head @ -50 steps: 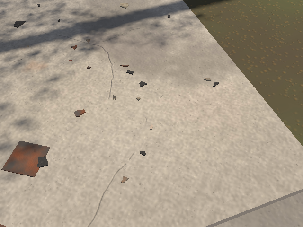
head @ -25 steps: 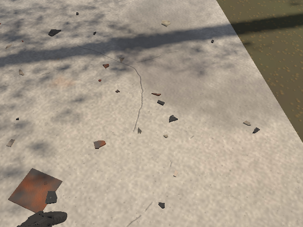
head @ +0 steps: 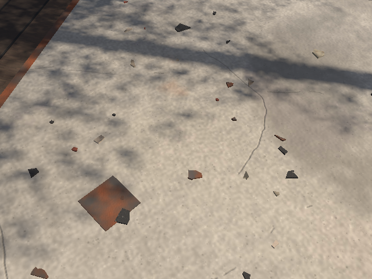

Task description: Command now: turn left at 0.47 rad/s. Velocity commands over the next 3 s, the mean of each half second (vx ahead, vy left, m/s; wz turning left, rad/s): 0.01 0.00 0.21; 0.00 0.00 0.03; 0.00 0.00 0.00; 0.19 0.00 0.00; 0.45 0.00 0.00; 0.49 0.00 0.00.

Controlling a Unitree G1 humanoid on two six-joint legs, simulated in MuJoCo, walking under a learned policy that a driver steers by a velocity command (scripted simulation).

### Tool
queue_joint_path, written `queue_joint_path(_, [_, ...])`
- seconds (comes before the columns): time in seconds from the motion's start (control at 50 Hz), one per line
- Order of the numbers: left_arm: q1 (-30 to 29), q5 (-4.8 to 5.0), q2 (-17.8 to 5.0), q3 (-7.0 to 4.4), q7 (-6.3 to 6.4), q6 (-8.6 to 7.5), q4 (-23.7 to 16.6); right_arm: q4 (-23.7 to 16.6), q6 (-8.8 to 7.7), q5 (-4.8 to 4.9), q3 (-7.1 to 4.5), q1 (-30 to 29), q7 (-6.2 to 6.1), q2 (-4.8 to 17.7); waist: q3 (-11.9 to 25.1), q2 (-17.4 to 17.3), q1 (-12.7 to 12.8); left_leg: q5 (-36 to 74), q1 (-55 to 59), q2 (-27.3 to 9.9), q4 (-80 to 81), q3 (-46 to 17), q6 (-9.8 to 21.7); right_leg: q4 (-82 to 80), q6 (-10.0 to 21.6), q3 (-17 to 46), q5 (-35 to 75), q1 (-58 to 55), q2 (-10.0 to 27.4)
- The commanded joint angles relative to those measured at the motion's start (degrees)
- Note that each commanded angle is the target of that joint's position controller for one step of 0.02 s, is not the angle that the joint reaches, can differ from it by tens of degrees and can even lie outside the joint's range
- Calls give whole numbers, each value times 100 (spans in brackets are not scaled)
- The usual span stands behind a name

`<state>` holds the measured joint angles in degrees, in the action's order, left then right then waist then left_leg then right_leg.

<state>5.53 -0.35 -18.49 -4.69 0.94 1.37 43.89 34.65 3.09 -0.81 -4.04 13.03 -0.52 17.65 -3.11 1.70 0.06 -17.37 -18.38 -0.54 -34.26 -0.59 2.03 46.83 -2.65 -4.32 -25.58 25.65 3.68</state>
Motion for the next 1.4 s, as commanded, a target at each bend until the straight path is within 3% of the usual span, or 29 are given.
queue_joint_path(0.02, [-178,59,-559,-181,58,-71,-410,-407,-285,-56,-300,-114,-44,1067,619,-989,-28,1903,938,-1498,1609,-1864,1187,1727,12,691,-206,1238,-135])
queue_joint_path(0.04, [-52,3,-588,-198,90,-49,-289,-420,-305,34,-218,-318,-58,844,679,-969,22,2074,975,-1356,1533,-1632,1007,1738,-30,673,101,1182,-111])
queue_joint_path(0.06, [44,-27,-568,-201,88,-39,-234,-417,-309,50,-145,-401,-82,721,740,-1002,86,2499,864,-1236,1492,-1425,984,1894,-94,619,331,926,-153])
queue_joint_path(0.1, [121,36,-475,-170,55,-51,-215,-394,-309,4,-75,-378,-104,591,861,-949,109,2812,928,-1125,1450,-1227,1017,1758,-172,595,594,653,-191])
queue_joint_path(0.18, [-119,50,-233,-23,-12,-58,-277,-276,-273,3,-79,-287,-116,627,771,-1025,-90,2453,1152,-1087,1354,-1253,1028,154,-197,600,623,180,-105])
queue_joint_path(0.24, [-85,84,-328,-12,-54,-63,-279,-164,-233,-6,-87,-262,-51,693,657,-1056,-190,2252,920,-1163,1314,-1487,1158,-558,-152,502,361,-372,-158])
queue_joint_path(0.28, [63,89,-297,3,-69,-87,-222,-81,-231,43,-36,-382,-14,590,597,-977,-84,2221,823,-1099,1195,-1578,1096,-1326,-82,458,669,-749,-194])
queue_joint_path(0.32, [320,-21,-270,47,-93,-151,-125,48,-268,89,34,-333,-3,412,640,-709,95,1864,546,-836,1079,-1490,706,-2621,90,581,2217,-1651,-107])
queue_joint_path(0.34, [437,-95,-543,16,-68,-174,-135,87,-327,-20,81,-184,0,279,825,-268,-24,1312,315,-534,814,-1254,391,-2548,263,1081,3418,-2167,407])
queue_joint_path(0.36, [236,-48,-860,-64,-64,-176,-48,97,-376,-59,55,120,34,271,803,555,-431,699,302,-73,856,-762,148,-2189,573,1128,3276,-1951,556])
queue_joint_path(0.38, [74,-4,-442,22,-94,-190,-101,171,-379,-120,68,-122,24,333,796,536,-208,581,659,-4,846,-626,-46,-2317,679,1128,2413,-1531,452])
queue_joint_path(0.4, [29,-30,-301,74,-108,-213,-103,152,-356,-81,24,-374,15,444,619,432,-103,601,655,4,794,-607,-48,-2379,583,1056,1946,-1357,332])
queue_joint_path(0.48, [151,-32,-290,128,-89,-335,29,206,-227,-35,20,-440,-42,300,472,220,-29,1042,697,-58,799,-695,44,-2340,388,884,1728,-1236,172])
queue_joint_path(0.66, [194,-12,-243,207,-23,-299,276,594,-267,-7,-24,-230,-100,212,368,-191,24,1204,704,-68,885,-683,-68,-2294,408,806,1571,-1306,56])
queue_joint_path(1.08, [373,15,-174,274,25,-270,1177,1698,-293,46,-27,-69,-215,176,212,-158,34,1334,910,-57,1047,-535,-151,-2501,423,714,1620,-1360,-120])
queue_joint_path(1.4, [683,21,-104,318,76,-246,1517,2408,-302,67,61,-22,-231,100,123,-177,36,1202,828,-27,1138,-422,-186,-2567,459,690,1635,-1388,-187])
